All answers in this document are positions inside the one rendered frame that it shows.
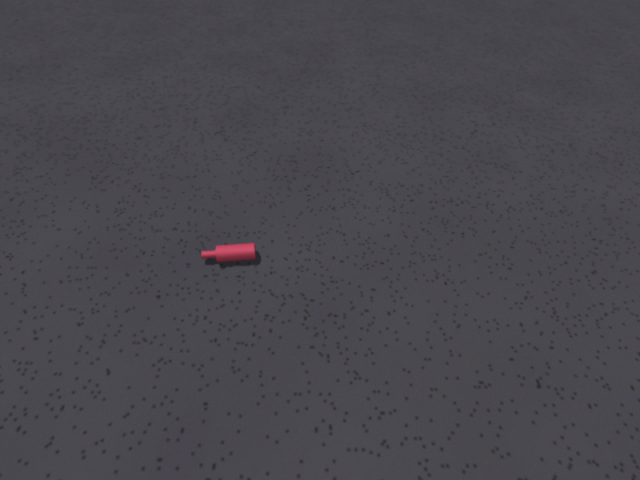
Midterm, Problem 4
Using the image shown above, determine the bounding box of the bottle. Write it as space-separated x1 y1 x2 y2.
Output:
201 243 256 262

